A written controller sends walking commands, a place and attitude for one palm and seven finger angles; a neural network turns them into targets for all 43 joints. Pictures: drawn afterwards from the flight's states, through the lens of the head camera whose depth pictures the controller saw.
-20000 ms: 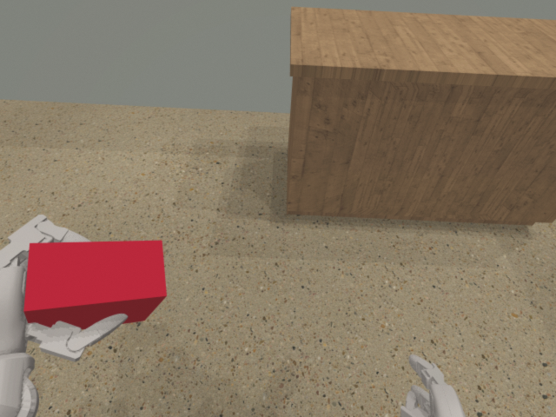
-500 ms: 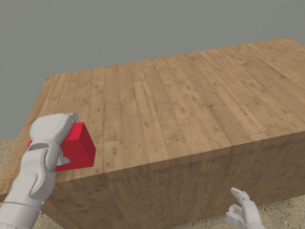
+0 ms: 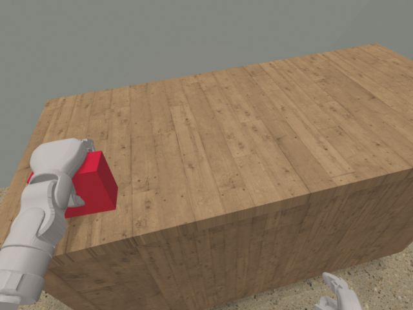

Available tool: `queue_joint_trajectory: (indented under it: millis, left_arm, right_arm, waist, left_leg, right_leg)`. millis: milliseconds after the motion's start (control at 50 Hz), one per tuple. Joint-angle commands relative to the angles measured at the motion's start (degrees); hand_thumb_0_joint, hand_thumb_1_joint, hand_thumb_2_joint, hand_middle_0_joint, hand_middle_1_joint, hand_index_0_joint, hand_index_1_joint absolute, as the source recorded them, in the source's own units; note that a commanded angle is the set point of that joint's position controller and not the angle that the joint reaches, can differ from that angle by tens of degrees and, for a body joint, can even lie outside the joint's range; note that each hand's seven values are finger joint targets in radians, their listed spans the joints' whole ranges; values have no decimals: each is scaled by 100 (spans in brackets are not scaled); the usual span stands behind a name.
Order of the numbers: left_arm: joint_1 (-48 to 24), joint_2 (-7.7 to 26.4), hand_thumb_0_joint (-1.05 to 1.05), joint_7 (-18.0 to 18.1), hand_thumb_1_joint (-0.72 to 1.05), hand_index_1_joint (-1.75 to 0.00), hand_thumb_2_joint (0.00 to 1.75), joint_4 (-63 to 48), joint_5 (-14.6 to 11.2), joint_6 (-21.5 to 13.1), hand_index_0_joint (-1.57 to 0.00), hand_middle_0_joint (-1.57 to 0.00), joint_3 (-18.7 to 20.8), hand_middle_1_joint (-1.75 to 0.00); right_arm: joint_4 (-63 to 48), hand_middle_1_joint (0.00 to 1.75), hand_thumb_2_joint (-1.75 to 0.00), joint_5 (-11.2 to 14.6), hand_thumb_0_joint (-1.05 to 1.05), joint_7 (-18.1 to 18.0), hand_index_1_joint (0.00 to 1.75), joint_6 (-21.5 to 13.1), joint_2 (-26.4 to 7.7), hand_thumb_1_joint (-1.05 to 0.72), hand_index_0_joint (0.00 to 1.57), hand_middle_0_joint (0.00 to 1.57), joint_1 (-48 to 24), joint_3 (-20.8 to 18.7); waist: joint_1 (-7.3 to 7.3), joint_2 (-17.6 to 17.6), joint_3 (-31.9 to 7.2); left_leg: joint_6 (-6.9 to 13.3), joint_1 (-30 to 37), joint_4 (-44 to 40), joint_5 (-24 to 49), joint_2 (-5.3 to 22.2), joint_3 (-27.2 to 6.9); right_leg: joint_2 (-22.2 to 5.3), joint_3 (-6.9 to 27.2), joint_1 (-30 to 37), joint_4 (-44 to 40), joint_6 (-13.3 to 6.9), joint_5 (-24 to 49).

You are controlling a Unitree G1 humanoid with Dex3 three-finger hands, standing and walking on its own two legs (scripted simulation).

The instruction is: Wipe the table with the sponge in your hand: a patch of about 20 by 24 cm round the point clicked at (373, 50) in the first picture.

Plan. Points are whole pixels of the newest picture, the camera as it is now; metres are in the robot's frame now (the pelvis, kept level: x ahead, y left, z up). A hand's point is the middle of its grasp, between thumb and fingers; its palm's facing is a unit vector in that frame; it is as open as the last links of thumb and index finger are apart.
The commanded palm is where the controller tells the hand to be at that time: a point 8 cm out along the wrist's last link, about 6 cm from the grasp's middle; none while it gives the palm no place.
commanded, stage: wipe forward along the first lane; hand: left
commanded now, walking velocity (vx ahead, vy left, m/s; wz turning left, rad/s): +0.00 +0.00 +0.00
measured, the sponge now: (82, 191) +0.31 +0.31 +0.08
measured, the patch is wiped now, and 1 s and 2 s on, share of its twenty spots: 0.35 0.35 0.45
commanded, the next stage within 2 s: slide across to the middle lane in 0.80 s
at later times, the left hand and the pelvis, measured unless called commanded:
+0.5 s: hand (77, 158) +0.36 +0.33 +0.12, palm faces -0.06 +0.01 -1.00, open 10.1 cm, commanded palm +0.35 +0.32 +0.15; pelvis +0.00 +0.01 +0.00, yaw +0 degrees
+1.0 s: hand (79, 139) +0.42 +0.35 +0.12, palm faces -0.13 +0.02 -0.99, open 10.1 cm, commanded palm +0.40 +0.33 +0.17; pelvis +0.01 +0.02 +0.00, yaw -1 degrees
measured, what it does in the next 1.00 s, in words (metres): stands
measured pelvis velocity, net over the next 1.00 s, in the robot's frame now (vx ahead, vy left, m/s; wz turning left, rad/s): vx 0.01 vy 0.02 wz -0.02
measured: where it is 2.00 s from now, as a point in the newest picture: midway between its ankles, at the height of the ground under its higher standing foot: outside the picture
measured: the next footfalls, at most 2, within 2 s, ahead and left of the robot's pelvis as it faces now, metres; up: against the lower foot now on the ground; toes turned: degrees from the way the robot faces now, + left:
none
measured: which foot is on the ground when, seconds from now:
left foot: down 0.00-1.00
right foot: down 0.00-1.00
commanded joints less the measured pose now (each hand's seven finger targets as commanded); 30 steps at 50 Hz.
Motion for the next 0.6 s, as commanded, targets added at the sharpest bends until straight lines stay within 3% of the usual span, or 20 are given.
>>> queue_joint_trajectory:
  millis: [0, 60, 80, 120, 180, 240, 280, 300, 320, 360, 380, 440, 480, 500, 580]
  left_arm:
    - [-1288, 1222, 0, 95, 10, -160, 130, 140, 203, 39, -120, -120, 357, -160]
    - [-1699, 1435, 0, 112, 10, -160, 130, 427, 243, -16, -120, -120, 447, -160]
    - [-1809, 1680, 0, 112, 10, -160, 130, 427, 270, -54, -120, -120, 626, -160]
    - [-1958, 1294, 0, 126, 10, -160, 130, 613, 309, -87, -120, -120, 287, -160]
    - [-2046, 1466, 0, 129, 10, -160, 130, 649, 294, -145, -120, -120, 433, -160]
    - [-2467, 1240, 0, 154, 10, -160, 130, 929, 348, -181, -120, -120, 155, -160]
    - [-2581, 1332, 0, 174, 10, -160, 130, 942, 369, -260, -120, -120, 255, -160]
    - [-2559, 1143, 0, 191, 10, -160, 130, 1007, 371, -270, -120, -120, 74, -160]
    - [-2633, 1231, 0, 218, 10, -160, 130, 1153, 398, -278, -120, -120, 148, -160]
    - [-2795, 1100, 0, 252, 10, -160, 130, 1188, 399, -317, -120, -120, 17, -160]
    - [-2797, 1357, 0, 267, 10, -160, 130, 1203, 384, -353, -120, -120, 274, -160]
    - [-3164, 1289, 0, 303, 10, -160, 130, 1527, 457, -351, -120, -120, 87, -160]
    - [-3274, 1597, 0, 316, 10, -160, 130, 1651, 523, -386, -120, -120, 332, -160]
    - [-3307, 1362, 0, 318, 10, -160, 130, 1683, 525, -401, -120, -120, 101, -160]
    - [-3423, 1647, 0, 320, 10, -160, 130, 1841, 547, -448, -120, -120, 330, -160]
  right_arm:
    - [-919, 30, -90, -15, 0, -11, 30, -232, -680, -90, 20, 20, -740, -224]
    - [-850, 30, -90, -6, 0, -43, 30, -195, -726, -90, 20, 20, -638, -244]
    - [-869, 30, -90, 5, 0, -51, 30, -206, -728, -90, 20, 20, -671, -237]
    - [-854, 30, -90, 15, 0, -33, 30, -199, -694, -90, 20, 20, -537, -252]
    - [-910, 30, -90, 21, 0, -26, 30, -185, -704, -90, 20, 20, -556, -253]
    - [-824, 30, -90, 33, 0, -15, 30, -162, -723, -90, 20, 20, -383, -275]
    - [-853, 30, -90, 40, 0, -8, 30, -185, -707, -90, 20, 20, -361, -279]
    - [-840, 30, -90, 37, 0, -4, 30, -175, -698, -90, 20, 20, -300, -292]
    - [-784, 30, -90, 41, 0, 2, 30, -157, -721, -90, 20, 20, -249, -306]
    - [-785, 30, -90, 46, 0, 9, 30, -153, -717, -90, 20, 20, -215, -322]
    - [-807, 30, -90, 39, 0, 2, 30, -165, -723, -90, 20, 20, -219, -315]
    - [-709, 30, -90, 52, 0, 10, 30, -127, -755, -90, 20, 20, -98, -318]
    - [-687, 30, -90, 47, 0, 7, 30, -126, -766, -90, 20, 20, -79, -316]
    - [-697, 30, -90, 46, 0, 19, 30, -124, -754, -90, 20, 20, -8, -331]
    - [-699, 30, -90, 40, 0, 36, 30, -66, -767, -90, 20, 20, 24, -329]
  waist:
    - [-98, -694, -463]
    - [-153, -827, -433]
    - [-133, -627, -432]
    - [-188, -654, -539]
    - [-147, -555, -646]
    - [-280, -614, -602]
    - [-247, -519, -682]
    - [-264, -522, -722]
    - [-291, -620, -691]
    - [-321, -643, -739]
    - [-265, -649, -808]
    - [-368, -663, -691]
    - [-325, -559, -813]
    - [-366, -569, -902]
    - [-359, -529, -981]
  left_leg:
    - [351, 512, -222, 7, -373, 273]
    - [365, 471, -206, -156, -355, 273]
    - [353, 450, -225, -187, -352, 235]
    - [354, 475, -220, -209, -352, 237]
    - [365, 453, -209, -165, -349, 203]
    - [371, 454, -211, -307, -334, 213]
    - [367, 450, -255, -349, -322, 150]
    - [379, 482, -215, -311, -335, 186]
    - [374, 467, -211, -341, -315, 179]
    - [385, 460, -199, -386, -319, 192]
    - [387, 421, -220, -324, -305, 149]
    - [387, 349, -196, -356, -320, 187]
    - [386, 357, -220, -271, -299, 134]
    - [402, 392, -163, -210, -322, 176]
    - [408, 329, -123, -49, -298, 183]
  right_leg:
    - [25, 218, -571, -814, -25, 522]
    - [26, 237, -705, -860, -7, 290]
    - [42, 295, -721, -871, -46, 224]
    - [38, 170, -781, -810, -41, 167]
    - [42, 239, -711, -814, -74, 285]
    - [53, 156, -899, -795, -52, 123]
    - [74, 161, -902, -777, -91, 105]
    - [61, 139, -876, -752, -76, 128]
    - [65, 125, -941, -753, -76, 100]
    - [62, 138, -984, -757, -60, 80]
    - [68, 165, -896, -763, -85, 170]
    - [59, 128, -1000, -736, -57, 133]
    - [82, 151, -961, -720, -99, 217]
    - [66, 141, -922, -688, -76, 276]
    - [62, 181, -856, -710, -90, 511]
